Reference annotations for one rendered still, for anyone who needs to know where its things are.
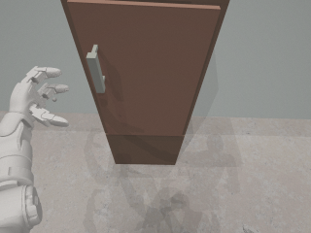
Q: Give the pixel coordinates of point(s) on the robot left upper arm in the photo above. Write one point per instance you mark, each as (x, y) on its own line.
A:
(20, 209)

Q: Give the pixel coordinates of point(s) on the cupboard door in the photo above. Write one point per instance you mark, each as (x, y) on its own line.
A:
(151, 54)

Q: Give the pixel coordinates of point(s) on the left robot forearm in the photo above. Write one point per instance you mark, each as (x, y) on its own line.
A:
(16, 152)

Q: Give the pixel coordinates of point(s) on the left robot hand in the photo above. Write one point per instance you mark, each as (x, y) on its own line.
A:
(24, 96)

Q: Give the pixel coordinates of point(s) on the handle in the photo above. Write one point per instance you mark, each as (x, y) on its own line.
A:
(95, 70)

